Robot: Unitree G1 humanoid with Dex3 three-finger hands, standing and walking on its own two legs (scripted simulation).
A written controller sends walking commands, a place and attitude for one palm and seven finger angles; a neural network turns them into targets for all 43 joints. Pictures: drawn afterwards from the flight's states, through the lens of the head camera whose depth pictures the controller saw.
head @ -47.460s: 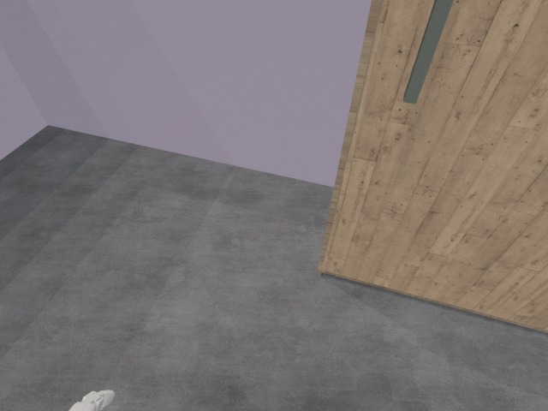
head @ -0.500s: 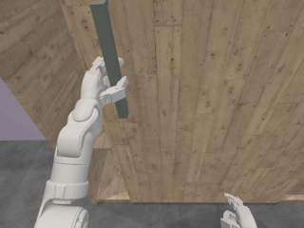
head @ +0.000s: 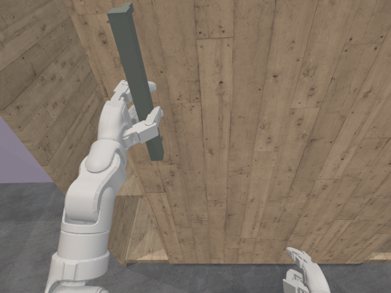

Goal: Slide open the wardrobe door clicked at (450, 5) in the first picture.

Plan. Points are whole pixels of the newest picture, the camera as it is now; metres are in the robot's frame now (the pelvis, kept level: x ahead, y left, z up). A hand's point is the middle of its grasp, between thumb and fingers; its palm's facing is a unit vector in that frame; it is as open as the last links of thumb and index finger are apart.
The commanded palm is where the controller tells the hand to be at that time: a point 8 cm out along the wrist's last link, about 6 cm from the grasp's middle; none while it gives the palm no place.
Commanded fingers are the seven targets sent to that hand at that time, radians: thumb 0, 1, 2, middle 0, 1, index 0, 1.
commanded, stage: tug the door sideways, standing still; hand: left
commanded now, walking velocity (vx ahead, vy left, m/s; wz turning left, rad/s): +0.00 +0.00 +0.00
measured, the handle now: (145, 94) +0.41 +0.11 +0.25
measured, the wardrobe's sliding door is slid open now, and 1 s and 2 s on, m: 0.23 0.24 0.38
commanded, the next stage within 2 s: step sideways, sliding the door along in 0.32 s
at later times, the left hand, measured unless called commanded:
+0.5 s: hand (155, 118) +0.36 +0.09 +0.22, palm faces +0.03 -0.99 -0.10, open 6.3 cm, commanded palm +0.34 +0.11 +0.23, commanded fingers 0.00 0.90 0.90 -0.45 -1.40 -0.45 -1.40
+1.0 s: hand (164, 119) +0.37 +0.07 +0.21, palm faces +0.22 -0.98 -0.05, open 6.3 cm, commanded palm +0.34 +0.05 +0.23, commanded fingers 0.00 0.90 0.90 -0.45 -1.40 -0.45 -1.40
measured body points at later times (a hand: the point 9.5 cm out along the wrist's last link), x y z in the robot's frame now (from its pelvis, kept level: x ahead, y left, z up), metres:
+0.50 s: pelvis +0.00 -0.01 +0.00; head +0.02 -0.03 +0.44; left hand +0.36 +0.14 +0.23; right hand +0.22 -0.17 -0.11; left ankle -0.06 +0.13 -0.74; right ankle -0.11 -0.13 -0.72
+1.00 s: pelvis -0.03 -0.10 -0.03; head +0.07 -0.08 +0.41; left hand +0.35 +0.12 +0.21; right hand +0.19 -0.30 -0.15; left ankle -0.08 +0.02 -0.75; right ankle +0.03 -0.13 -0.73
